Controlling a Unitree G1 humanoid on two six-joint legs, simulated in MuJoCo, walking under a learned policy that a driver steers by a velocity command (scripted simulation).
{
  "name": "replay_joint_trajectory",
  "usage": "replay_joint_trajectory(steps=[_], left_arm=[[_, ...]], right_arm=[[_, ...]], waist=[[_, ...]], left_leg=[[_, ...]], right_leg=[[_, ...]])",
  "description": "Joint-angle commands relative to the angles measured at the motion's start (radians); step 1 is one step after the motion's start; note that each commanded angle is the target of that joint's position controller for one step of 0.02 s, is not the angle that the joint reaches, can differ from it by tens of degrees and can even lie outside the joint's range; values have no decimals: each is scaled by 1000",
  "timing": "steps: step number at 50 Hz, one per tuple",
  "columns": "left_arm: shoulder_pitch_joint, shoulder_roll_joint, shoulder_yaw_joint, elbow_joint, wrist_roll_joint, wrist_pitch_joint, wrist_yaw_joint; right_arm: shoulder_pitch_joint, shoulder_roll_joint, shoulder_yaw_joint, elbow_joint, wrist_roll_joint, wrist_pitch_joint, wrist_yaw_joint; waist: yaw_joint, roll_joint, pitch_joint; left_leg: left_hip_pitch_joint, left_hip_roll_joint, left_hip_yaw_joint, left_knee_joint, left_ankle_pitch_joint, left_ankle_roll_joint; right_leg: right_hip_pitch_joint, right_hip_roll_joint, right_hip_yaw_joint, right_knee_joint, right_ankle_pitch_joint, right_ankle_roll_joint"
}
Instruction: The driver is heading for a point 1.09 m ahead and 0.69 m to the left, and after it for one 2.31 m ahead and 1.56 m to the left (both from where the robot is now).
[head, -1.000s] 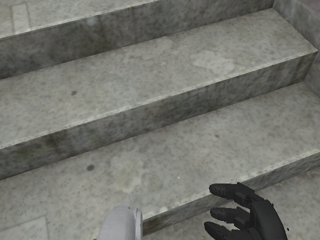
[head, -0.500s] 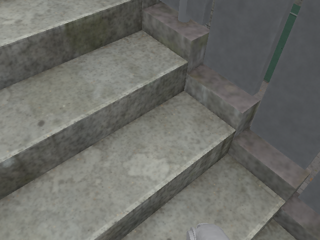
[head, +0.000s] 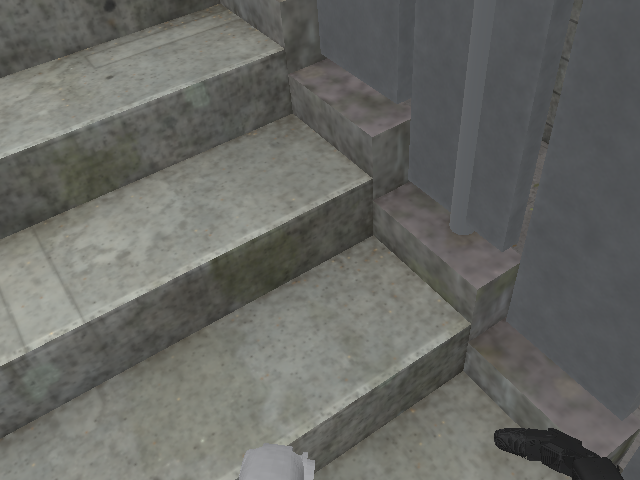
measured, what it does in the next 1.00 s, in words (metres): climbs, turning left: left foot 0.16 m higher, then right foot 0.16 m higher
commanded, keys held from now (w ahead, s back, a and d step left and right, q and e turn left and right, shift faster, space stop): w+q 1.00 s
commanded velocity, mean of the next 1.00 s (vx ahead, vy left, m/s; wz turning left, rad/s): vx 0.47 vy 0.05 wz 0.55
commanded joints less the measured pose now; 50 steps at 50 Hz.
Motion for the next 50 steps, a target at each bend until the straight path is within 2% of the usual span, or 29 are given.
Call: replay_joint_trajectory(steps=[1, 4, 6, 8, 10, 11, 12, 13, 14, 16, 18, 23, 25, 27, 29, 31, 32, 34, 35, 36, 37, 38, 39, 40, 42, 44, 46, 48, 50], left_arm=[[-101, 87, 11, -112, 1, 13, 37], [-4, 217, 71, -117, -43, 10, 97], [-57, 258, 97, -157, -58, 15, 105], [-121, 358, 132, -182, -73, 18, 99], [-200, 411, 162, -206, -106, 38, 87], [-227, 401, 166, -229, -118, 32, 80], [-292, 344, 158, -272, -120, 10, 79], [-290, 147, 121, -360, -70, -31, 22], [-305, 143, 129, -370, -84, -67, -16], [-400, 88, 91, -409, -59, -97, -45], [-341, 58, 68, -385, -39, -98, -46], [-469, 6, -5, -459, -44, -77, -52], [-587, 15, -11, -523, -20, -86, -38], [-596, -10, -15, -509, -24, -77, -7], [-749, -37, -40, -559, -23, -83, -12], [-979, -53, -64, -654, -13, -102, -7], [-1033, -96, -71, -678, -10, -102, -17], [-724, 49, 19, -619, -48, -92, -7], [-374, 227, 98, -539, -56, -87, 7], [-81, 366, 152, -467, -22, -84, 10], [-24, 392, 159, -383, 11, -77, 31], [-110, 301, 144, -398, 2, -55, 71], [-192, 194, 118, -359, -51, -36, 82], [-237, 87, 83, -309, -58, -26, 77], [-289, -37, 48, -207, -17, -37, 50], [-192, -13, 59, -107, -23, -58, 12], [-227, 34, 65, -81, -23, -52, -1], [-299, 54, 56, -106, -14, -45, 6], [-224, 115, 61, -117, 9, -37, 12]], right_arm=[[-17, 11, 20, -115, -21, 35, 0], [-124, -7, 13, -198, -24, 46, -12], [-174, 5, 14, -209, -29, 47, 1], [-97, -23, -4, -198, -23, 39, -8], [142, -127, -50, -149, -5, 47, -16], [255, -179, -80, -100, -6, 56, -10], [352, -276, -120, -71, -32, 56, -5], [374, -321, -126, -2, -60, 15, -14], [398, -263, -104, 45, -64, -27, -21], [394, -110, -65, 116, -40, -55, -16], [380, 6, -38, 185, -48, -63, -17], [445, -18, -27, 258, -23, -58, 7], [435, -12, -20, 252, -25, -61, -13], [564, -46, -27, 301, -45, -62, -34], [712, -86, -40, 348, -30, -40, -43], [761, -68, -44, 329, -45, -12, -56], [724, -8, -35, 321, -34, -10, -76], [610, -87, -45, 277, -59, -62, -81], [394, -208, -69, 224, -58, -88, -71], [236, -245, -80, 173, -51, -122, -67], [282, -100, -57, 127, -48, -134, -27], [303, -106, -62, 158, -86, -127, 6], [238, -89, -70, 102, -64, -109, 16], [167, -22, -43, 38, -74, -76, 20], [229, 74, -15, 49, -52, -46, 11], [267, 165, 30, 36, -30, -55, -1], [272, 167, 46, 27, -10, -52, 1], [198, 88, 30, -4, -25, -40, -13], [169, 52, 3, 2, 1, -19, -50]], waist=[[-70, -184, 85], [-25, -202, 79], [-30, -165, 69], [-100, -295, -41], [-178, -397, -131], [-207, -369, -124], [-241, -185, -94], [-108, 83, -189], [-76, -2, -89], [-31, -69, 93], [31, -27, 58], [10, -83, 114], [-12, -51, 82], [-59, 99, 25], [-133, 58, 38], [-203, 73, 89], [-160, 98, 56], [24, 282, -205], [224, 345, -381], [354, 194, -609], [228, -385, -714], [199, -417, -620], [140, -287, -350], [58, -92, -165], [-75, -33, 50], [-94, -58, 64], [-143, -49, 82], [-160, -37, 85], [-106, -91, 76]], left_leg=[[43, 37, 100, -120, 109, -68], [-99, 132, 164, -230, -106, -108], [168, 115, 287, -538, -147, -60], [542, 40, 367, -694, -252, -16], [700, -46, 340, -872, -459, 25], [819, -81, 251, -1064, -484, 68], [984, -16, -116, -1337, -433, 141], [1131, 204, -877, -1813, -997, 178], [1046, 283, -1031, -1969, -1070, 79], [846, 241, -695, -1837, -726, 15], [835, 120, -402, -1729, -481, 40], [821, 61, -176, -1724, -167, -30], [688, 28, -167, -1778, -18, -40], [871, 69, -236, -1755, 168, 2], [1145, 121, -296, -1756, 229, 2], [1157, 156, -332, -1894, 362, 27], [1075, 154, -266, -1949, 592, 32], [1014, 148, -199, -1797, 1455, 62], [1056, 157, -207, -1541, 1713, 64], [957, 101, -203, -1260, 1458, 70], [536, -84, -183, -834, 462, 29], [464, -115, -205, -437, 26, -15], [360, -75, -112, -261, -7, -37], [320, -41, -34, -193, 27, -18], [302, 8, 3, -50, -43, 34], [148, 48, 16, 106, -37, 78], [82, 94, -45, -1, 85, 58], [120, 95, -2, -163, 213, -13], [10, 78, 22, 34, 205, -71]], right_leg=[[-154, -160, 9, -211, 432, -11], [204, -284, 48, -264, 719, -36], [139, -266, -44, -268, 998, -33], [106, -304, -76, -207, 1604, -88], [265, -334, -46, 7, 1848, -144], [223, -303, -16, 191, 1724, -144], [-29, -202, 57, 557, 1149, -104], [-470, 62, 252, 938, 67, -39], [-598, 53, 456, 1164, 134, -81], [-740, -6, 393, 1267, 267, -130], [-786, -40, 337, 1391, 267, -127], [-1053, -62, 177, 1389, 242, -79], [-905, -35, 105, 1210, 392, -38], [-1026, -4, 50, 1302, 355, -5], [-1265, 3, 37, 1245, 215, 13], [-1244, 26, -40, 1024, 95, 21], [-987, 24, -21, 869, -26, -8], [-292, 147, -39, 636, -78, -55], [-23, 63, 195, 537, -58, -114], [330, -74, 459, 381, -182, -176], [614, -307, 1032, 55, -275, -335], [459, -376, 1294, -115, -329, -377], [223, -363, 1120, -91, -345, -325], [-8, -325, 910, -48, -363, -271], [-332, -292, 636, -46, -313, -192], [-276, -287, 473, -139, -174, -148], [-305, -240, 297, -115, -70, -108], [-411, -205, 152, -122, 11, -101], [-295, -255, 145, -149, 9, -113]])
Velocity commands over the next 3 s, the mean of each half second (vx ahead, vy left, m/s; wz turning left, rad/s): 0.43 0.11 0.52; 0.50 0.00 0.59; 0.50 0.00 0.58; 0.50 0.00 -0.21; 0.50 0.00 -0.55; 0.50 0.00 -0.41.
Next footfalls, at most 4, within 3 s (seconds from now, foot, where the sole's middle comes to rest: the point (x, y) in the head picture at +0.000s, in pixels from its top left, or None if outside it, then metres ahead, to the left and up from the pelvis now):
0.22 left None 0.25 0.14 -0.62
0.70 right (296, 360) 0.66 0.13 -0.46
1.28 left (28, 292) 0.70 0.58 -0.30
1.84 right None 0.99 0.73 -0.14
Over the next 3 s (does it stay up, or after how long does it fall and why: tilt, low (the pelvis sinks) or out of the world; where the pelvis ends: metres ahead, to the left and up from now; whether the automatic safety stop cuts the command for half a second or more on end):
stays up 1.43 0.96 0.90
